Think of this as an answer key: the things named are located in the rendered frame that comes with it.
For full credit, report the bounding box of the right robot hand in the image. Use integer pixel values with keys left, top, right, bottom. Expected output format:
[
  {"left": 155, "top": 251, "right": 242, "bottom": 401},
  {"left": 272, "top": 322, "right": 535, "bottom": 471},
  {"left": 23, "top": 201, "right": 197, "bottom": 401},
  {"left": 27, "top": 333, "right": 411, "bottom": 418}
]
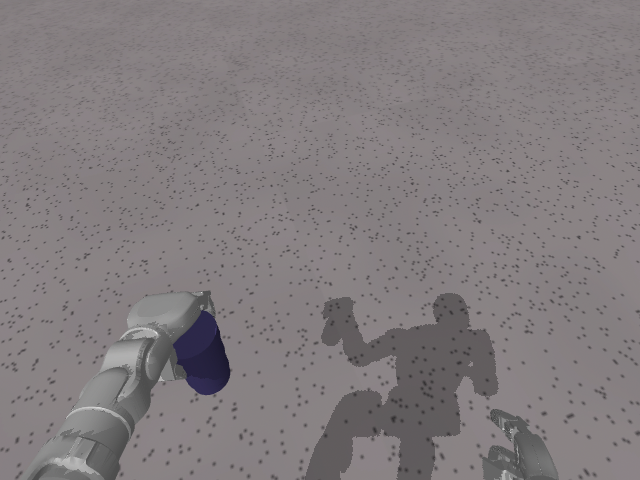
[{"left": 482, "top": 409, "right": 559, "bottom": 480}]

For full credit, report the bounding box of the cup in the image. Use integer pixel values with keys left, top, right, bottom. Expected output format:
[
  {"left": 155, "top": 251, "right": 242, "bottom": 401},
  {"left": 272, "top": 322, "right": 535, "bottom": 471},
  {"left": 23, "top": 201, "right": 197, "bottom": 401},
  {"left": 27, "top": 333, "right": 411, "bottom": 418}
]
[{"left": 173, "top": 310, "right": 230, "bottom": 395}]

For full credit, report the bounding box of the left robot hand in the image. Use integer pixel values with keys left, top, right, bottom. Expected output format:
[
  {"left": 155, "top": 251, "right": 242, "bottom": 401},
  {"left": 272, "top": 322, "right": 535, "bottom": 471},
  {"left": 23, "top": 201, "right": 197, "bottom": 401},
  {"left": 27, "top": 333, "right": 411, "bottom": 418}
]
[{"left": 127, "top": 291, "right": 216, "bottom": 382}]

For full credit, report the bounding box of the left robot arm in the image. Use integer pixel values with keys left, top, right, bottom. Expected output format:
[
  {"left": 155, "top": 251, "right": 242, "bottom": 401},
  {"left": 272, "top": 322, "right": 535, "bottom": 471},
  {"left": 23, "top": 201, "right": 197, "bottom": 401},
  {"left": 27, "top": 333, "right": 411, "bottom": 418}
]
[{"left": 20, "top": 324, "right": 173, "bottom": 480}]

